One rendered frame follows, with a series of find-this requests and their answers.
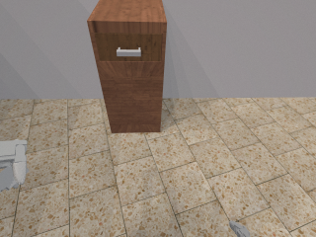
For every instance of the robot left hand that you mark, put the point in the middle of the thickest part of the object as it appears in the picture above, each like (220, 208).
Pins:
(14, 162)

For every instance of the handle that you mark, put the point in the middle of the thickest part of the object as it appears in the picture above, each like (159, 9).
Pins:
(129, 52)

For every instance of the cabinet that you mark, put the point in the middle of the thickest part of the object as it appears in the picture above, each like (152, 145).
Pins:
(132, 90)

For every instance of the robot right hand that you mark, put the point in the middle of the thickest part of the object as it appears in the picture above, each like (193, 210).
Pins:
(240, 231)

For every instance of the drawer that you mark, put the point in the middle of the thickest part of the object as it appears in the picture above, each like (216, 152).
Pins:
(149, 44)

